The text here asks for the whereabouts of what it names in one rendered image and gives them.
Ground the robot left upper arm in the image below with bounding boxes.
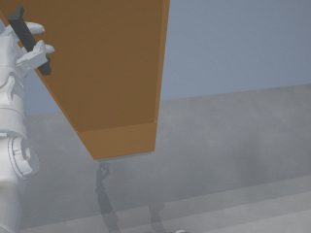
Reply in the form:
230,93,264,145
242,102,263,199
0,136,40,233

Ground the cupboard door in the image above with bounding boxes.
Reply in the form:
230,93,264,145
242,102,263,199
0,0,163,132

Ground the handle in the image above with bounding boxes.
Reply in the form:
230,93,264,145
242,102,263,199
7,6,52,76

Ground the robot left forearm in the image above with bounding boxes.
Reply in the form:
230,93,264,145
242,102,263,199
0,65,28,141

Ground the left robot hand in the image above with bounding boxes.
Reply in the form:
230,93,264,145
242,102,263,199
0,21,54,79

